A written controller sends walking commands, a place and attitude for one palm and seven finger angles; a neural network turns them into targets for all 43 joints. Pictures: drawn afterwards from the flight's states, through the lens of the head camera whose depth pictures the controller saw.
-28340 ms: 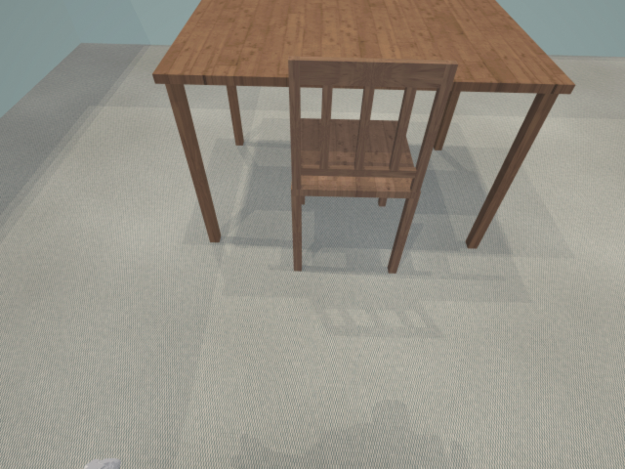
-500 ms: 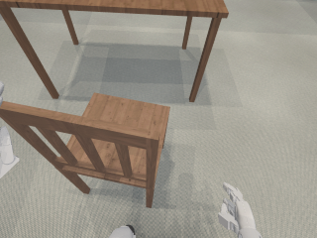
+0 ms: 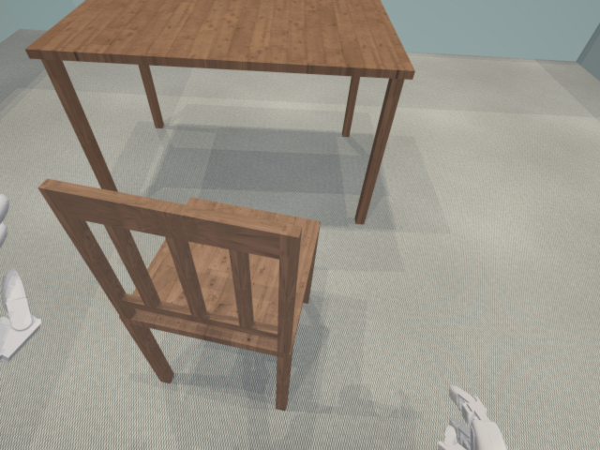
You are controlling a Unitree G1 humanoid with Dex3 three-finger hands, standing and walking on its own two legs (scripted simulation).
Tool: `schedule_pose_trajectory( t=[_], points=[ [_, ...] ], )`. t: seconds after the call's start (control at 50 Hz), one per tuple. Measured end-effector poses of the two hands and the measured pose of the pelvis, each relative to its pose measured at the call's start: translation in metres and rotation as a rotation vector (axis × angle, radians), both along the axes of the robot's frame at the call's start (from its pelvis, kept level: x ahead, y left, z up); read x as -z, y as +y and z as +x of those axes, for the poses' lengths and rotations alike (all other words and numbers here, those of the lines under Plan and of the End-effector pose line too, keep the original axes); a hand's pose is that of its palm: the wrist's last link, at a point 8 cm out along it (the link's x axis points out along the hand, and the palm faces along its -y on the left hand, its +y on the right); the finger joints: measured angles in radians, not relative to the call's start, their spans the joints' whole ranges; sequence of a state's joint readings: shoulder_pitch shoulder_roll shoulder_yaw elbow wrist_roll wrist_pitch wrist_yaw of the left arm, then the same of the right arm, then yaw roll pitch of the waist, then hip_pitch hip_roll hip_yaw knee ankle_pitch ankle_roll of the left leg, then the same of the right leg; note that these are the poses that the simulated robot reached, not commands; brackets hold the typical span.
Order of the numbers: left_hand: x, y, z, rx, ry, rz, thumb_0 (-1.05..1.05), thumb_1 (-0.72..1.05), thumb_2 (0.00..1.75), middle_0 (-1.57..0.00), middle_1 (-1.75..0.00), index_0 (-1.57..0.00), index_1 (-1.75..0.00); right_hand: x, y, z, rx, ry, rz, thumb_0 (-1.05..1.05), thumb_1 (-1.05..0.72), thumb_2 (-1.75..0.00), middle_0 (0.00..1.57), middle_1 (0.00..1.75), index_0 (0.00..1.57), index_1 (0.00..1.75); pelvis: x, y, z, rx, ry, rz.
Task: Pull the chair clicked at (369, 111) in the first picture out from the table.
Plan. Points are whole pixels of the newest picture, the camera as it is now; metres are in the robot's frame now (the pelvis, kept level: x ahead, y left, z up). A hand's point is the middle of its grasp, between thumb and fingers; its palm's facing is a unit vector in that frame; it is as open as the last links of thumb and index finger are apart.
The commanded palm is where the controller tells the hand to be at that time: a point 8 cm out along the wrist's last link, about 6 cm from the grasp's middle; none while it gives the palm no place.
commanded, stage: stop stepping back and stand still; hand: left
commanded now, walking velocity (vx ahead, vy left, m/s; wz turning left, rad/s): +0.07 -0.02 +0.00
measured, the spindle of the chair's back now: (188, 278) +0.43 +0.23 -0.12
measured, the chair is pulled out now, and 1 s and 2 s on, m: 0.64 0.64 0.64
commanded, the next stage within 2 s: let the arm hang, fingers relaxed in 0.28 s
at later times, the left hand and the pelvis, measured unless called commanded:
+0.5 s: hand (103, 368) +0.22 +0.27 +0.00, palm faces +0.19 -0.89 -0.41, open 7.4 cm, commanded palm none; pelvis +0.00 +0.02 -0.01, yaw +1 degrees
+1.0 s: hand out of the picture -0.05 +0.19 -0.17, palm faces +0.04 -0.97 -0.22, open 7.3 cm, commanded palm none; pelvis +0.00 +0.00 +0.00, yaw +1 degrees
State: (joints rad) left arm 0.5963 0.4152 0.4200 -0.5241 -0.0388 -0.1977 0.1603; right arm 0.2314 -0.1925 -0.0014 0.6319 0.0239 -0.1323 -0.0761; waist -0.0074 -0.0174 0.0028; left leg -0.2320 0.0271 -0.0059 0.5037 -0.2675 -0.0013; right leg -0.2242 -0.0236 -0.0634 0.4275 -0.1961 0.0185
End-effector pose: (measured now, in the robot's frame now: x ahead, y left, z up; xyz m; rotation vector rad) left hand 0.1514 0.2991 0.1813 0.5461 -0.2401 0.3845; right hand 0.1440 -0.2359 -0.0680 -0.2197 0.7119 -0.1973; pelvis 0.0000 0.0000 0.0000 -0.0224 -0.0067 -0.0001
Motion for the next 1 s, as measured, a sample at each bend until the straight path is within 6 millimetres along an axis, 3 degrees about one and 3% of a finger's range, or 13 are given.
schedule_pose_trajectory(
  t=[0.18, 0.38, 0.42, 0.46, 0.5, 0.54, 0.58, 0.64, 0.72, 0.86, 1.0],
  points=[
    [0.012, 0.007, 0.004, -0.040, 0.013, -0.067, 0.01, 0.89, 0.90, -0.21, -0.30, -0.21, -0.30, 0.004, 0.022, -0.004, -0.027, -0.009, 0.045, 0.01, -0.90, -0.89, 0.20, 0.30, 0.20, 0.30, -0.001, 0.005, -0.004, 0.009, -0.004, -0.001],
    [0.009, 0.005, 0.019, 0.021, 0.040, -0.035, 0.01, 0.89, 0.90, -0.21, -0.30, -0.21, -0.30, 0.001, 0.014, -0.003, 0.002, 0.020, 0.015, 0.01, -0.90, -0.89, 0.20, 0.30, 0.20, 0.30, -0.003, 0.009, 0.004, 0.008, 0.001, 0.000],
    [0.033, 0.009, 0.028, 0.034, 0.133, -0.030, 0.01, 0.89, 0.90, -0.21, -0.30, -0.20, -0.30, 0.009, 0.010, -0.001, -0.028, 0.040, 0.024, 0.01, -0.90, -0.89, 0.20, 0.30, 0.20, 0.30, -0.001, 0.011, 0.004, -0.008, 0.019, 0.001],
    [0.088, 0.013, 0.038, 0.002, 0.337, -0.132, 0.00, 0.89, 0.90, -0.21, -0.30, -0.20, -0.30, 0.024, 0.007, -0.002, -0.048, 0.103, 0.033, 0.01, -0.90, -0.89, 0.20, 0.30, 0.20, 0.30, 0.003, 0.015, 0.002, -0.018, 0.029, 0.008],
    [0.156, 0.008, 0.035, -0.048, 0.585, -0.264, 0.00, 0.90, 0.90, -0.20, -0.30, -0.20, -0.30, 0.038, 0.008, -0.007, -0.054, 0.168, 0.044, 0.01, -0.90, -0.90, 0.20, 0.30, 0.20, 0.30, 0.005, 0.017, 0.001, -0.023, 0.028, 0.013],
    [0.220, -0.009, 0.016, -0.076, 0.835, -0.380, 0.00, 0.90, 0.90, -0.20, -0.30, -0.19, -0.30, 0.046, 0.011, -0.018, -0.052, 0.226, 0.054, 0.01, -0.90, -0.90, 0.20, 0.30, 0.20, 0.30, 0.007, 0.017, 0.000, -0.023, 0.020, 0.020],
    [0.271, -0.035, -0.016, -0.075, 1.059, -0.476, 0.00, 0.91, 0.90, -0.20, -0.30, -0.19, -0.30, 0.050, 0.014, -0.033, -0.043, 0.284, 0.060, 0.01, -0.90, -0.89, 0.20, 0.30, 0.20, 0.30, 0.007, 0.015, 0.000, -0.020, 0.008, 0.024],
    [0.318, -0.077, -0.073, -0.061, 1.317, -0.600, 0.00, 0.92, 0.90, -0.20, -0.30, -0.19, -0.30, 0.054, 0.018, -0.062, -0.022, 0.382, 0.063, 0.01, -0.90, -0.89, 0.20, 0.30, 0.20, 0.30, 0.006, 0.012, 0.000, -0.015, -0.005, 0.022],
    [0.328, -0.068, -0.111, -0.173, 1.368, -0.644, -0.06, 1.03, 0.90, -0.21, -0.30, -0.20, -0.30, 0.058, 0.013, -0.100, 0.013, 0.521, 0.047, 0.00, -0.93, -0.89, 0.20, 0.30, 0.20, 0.30, 0.003, 0.007, -0.002, -0.026, -0.008, 0.012],
    [0.325, -0.054, -0.174, -0.271, 1.547, -0.608, -0.03, 0.97, 0.90, -0.21, -0.30, -0.20, -0.30, 0.066, 0.007, -0.147, 0.052, 0.655, 0.068, 0.00, -0.93, -0.89, 0.20, 0.30, 0.20, 0.30, 0.001, 0.004, -0.002, -0.028, -0.011, 0.012],
    [0.320, -0.063, -0.201, -0.314, 1.610, -0.613, -0.01, 0.93, 0.90, -0.20, -0.30, -0.19, -0.30, 0.076, 0.019, -0.169, 0.055, 0.710, 0.126, 0.01, -0.91, -0.89, 0.20, 0.30, 0.19, 0.30, 0.000, 0.000, -0.004, -0.026, -0.013, 0.019]
  ],
)
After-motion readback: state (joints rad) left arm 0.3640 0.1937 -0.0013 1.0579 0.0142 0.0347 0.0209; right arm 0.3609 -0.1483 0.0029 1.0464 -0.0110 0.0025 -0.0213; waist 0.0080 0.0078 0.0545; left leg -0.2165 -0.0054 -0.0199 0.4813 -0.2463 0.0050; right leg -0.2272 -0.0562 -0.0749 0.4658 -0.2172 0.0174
